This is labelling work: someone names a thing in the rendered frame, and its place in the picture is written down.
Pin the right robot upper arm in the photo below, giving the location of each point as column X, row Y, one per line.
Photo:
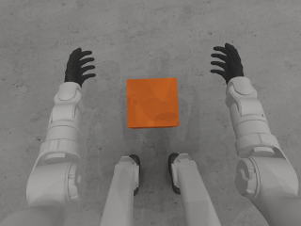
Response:
column 271, row 185

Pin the robot right thigh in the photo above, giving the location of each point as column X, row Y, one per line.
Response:
column 198, row 209

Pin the right robot shin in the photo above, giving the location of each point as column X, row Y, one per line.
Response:
column 182, row 156

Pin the carton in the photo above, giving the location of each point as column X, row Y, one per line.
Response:
column 152, row 103

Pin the left robot forearm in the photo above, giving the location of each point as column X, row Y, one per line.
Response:
column 62, row 142

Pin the right robot forearm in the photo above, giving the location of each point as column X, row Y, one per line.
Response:
column 253, row 136

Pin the left robot upper arm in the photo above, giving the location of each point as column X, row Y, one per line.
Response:
column 52, row 192

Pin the right robot hand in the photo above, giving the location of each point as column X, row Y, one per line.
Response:
column 233, row 66

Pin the left robot hand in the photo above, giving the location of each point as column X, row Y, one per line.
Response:
column 74, row 71

